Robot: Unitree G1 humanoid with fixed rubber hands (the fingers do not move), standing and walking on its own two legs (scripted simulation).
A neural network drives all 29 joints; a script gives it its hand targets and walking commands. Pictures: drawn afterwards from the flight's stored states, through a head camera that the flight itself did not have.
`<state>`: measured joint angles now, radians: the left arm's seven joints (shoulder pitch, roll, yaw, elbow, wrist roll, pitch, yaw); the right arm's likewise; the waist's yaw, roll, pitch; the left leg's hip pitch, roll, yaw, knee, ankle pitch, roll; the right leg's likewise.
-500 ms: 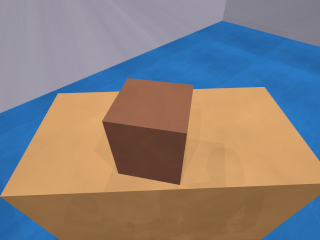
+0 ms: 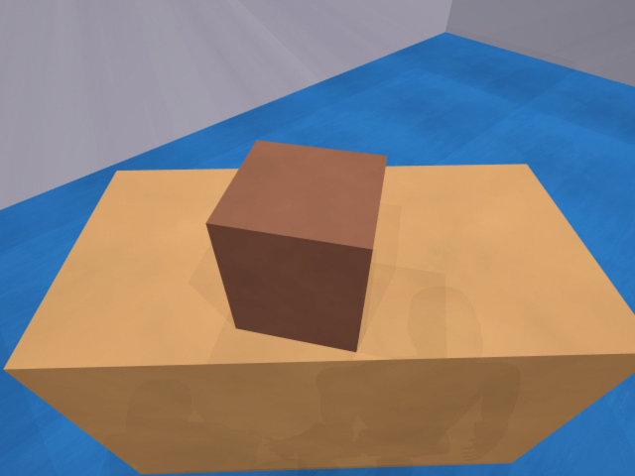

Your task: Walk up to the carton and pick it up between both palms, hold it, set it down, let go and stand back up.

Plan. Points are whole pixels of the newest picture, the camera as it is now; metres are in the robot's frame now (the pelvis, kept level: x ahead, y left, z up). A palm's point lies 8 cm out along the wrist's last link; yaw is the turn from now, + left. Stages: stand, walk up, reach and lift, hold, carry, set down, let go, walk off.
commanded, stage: stand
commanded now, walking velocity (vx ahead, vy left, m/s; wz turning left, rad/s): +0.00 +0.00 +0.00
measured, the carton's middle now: (307, 247) +0.46 +0.01 +0.02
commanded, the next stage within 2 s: none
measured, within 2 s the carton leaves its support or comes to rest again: neither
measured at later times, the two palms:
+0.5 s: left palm out of the picture +0.04 +0.25 -0.13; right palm out of the picture +0.04 -0.23 -0.13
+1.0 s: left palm out of the picture +0.07 +0.24 -0.13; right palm out of the picture +0.07 -0.23 -0.13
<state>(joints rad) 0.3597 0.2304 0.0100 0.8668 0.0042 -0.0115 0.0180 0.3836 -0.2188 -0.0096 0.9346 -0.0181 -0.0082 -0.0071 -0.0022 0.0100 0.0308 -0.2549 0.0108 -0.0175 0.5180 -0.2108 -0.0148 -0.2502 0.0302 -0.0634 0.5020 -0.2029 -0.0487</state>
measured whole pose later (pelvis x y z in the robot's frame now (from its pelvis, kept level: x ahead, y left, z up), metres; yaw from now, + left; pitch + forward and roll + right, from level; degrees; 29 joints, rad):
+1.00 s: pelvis +0.05 +0.00 +0.01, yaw +0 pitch -2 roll +0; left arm 0.31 0.19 -0.02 0.98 0.00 -0.02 0.04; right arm 0.29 -0.19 0.01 1.01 0.00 -0.01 -0.04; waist 0.00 0.01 0.04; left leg -0.17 0.00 -0.03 0.46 -0.25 -0.01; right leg -0.16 0.03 -0.06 0.44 -0.25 -0.04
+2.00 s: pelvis +0.06 -0.01 +0.01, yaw +0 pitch -2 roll -1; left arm 0.32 0.16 -0.02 1.04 -0.01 -0.02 0.05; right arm 0.28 -0.17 0.02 1.11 0.00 0.00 -0.05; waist 0.01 0.02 0.05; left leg -0.14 0.05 -0.03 0.43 -0.25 -0.04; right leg -0.11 0.07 -0.06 0.37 -0.22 -0.07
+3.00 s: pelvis +0.06 +0.00 +0.01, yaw -1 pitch -2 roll +0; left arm 0.30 0.15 -0.02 1.09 -0.01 -0.02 0.05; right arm 0.28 -0.16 0.02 1.13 0.00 -0.01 -0.06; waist 0.00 0.01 0.05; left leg -0.12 0.03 -0.01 0.42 -0.26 -0.03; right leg -0.12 0.05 -0.04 0.40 -0.24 -0.05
